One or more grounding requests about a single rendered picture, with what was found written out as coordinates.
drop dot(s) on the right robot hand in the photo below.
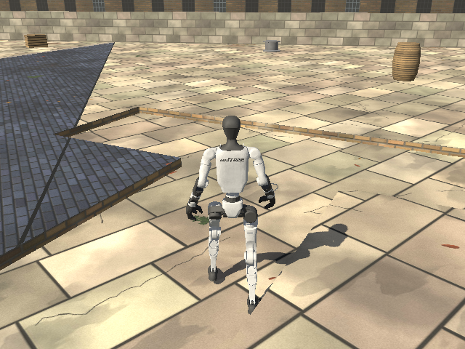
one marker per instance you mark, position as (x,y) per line
(264,198)

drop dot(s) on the left robot upper arm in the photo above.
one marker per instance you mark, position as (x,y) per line
(205,166)

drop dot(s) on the left robot hand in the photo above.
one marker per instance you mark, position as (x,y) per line
(190,210)

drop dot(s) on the right robot upper arm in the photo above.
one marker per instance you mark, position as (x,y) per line
(258,163)

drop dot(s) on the robot torso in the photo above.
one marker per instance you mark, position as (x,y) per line
(232,176)

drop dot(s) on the robot right shin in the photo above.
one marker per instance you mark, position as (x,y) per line
(251,274)

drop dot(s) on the right robot forearm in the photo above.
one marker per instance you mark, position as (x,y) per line
(268,189)

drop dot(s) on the left robot forearm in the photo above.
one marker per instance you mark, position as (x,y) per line
(195,195)

